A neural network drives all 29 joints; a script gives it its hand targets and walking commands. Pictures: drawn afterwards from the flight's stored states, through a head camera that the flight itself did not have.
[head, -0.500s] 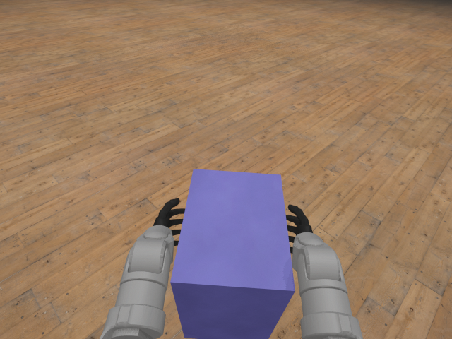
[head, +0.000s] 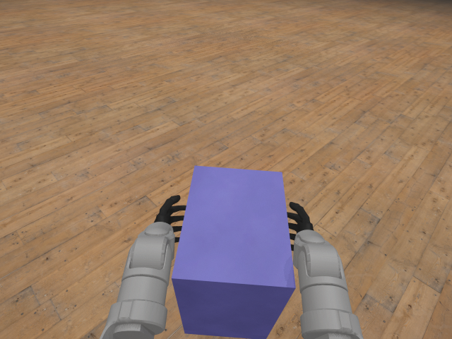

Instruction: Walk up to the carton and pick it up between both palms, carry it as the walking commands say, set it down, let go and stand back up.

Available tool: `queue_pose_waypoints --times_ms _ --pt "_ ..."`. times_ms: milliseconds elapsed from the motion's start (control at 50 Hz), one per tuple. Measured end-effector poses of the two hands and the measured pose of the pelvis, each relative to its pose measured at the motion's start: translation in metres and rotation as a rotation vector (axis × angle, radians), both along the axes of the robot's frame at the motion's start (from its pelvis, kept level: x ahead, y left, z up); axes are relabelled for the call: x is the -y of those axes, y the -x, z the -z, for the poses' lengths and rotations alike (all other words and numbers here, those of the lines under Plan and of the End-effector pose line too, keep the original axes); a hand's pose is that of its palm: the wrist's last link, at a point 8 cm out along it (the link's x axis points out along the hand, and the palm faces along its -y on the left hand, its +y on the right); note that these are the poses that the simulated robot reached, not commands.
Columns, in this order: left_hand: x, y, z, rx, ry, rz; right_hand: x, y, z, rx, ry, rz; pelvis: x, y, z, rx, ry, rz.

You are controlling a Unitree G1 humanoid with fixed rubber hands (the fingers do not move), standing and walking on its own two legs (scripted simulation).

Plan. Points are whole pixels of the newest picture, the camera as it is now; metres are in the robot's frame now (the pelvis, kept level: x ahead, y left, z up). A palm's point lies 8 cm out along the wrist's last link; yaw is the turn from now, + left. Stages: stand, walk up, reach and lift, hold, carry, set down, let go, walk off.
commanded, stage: hold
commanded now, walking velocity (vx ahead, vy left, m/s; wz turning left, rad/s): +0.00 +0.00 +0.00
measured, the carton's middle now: (231, 256) +0.30 +0.00 -0.02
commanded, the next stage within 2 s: carry in 0.94 s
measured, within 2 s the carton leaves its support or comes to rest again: neither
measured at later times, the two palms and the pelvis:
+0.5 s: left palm (164, 232) +0.30 +0.13 +0.05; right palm (304, 240) +0.30 -0.13 +0.05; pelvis +0.01 +0.00 +0.00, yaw +0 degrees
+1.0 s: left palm (164, 230) +0.30 +0.13 +0.05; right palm (304, 238) +0.30 -0.13 +0.05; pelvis +0.00 +0.00 +0.00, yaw +0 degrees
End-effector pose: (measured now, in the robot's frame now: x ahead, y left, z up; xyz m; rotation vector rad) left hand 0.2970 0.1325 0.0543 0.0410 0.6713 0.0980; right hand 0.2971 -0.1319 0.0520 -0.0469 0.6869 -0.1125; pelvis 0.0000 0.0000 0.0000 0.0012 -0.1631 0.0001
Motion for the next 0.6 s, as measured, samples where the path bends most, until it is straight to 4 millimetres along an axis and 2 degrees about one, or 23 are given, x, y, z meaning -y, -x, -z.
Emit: queue_pose_waypoints --times_ms 320,600 --pt "0.0012 -0.0012 0.0025 -0.009 -0.015 0.008 0.0010 -0.0021 0.0024 -0.009 0.015 -0.015 0.0024 -0.0072 -0.0017 -0.013 0.000 -0.003" --pt "0.0011 0.0004 0.0025 -0.010 -0.015 0.013 0.0009 0.0009 0.0020 -0.010 0.016 -0.010 0.0005 -0.0054 -0.0013 -0.012 0.000 -0.001"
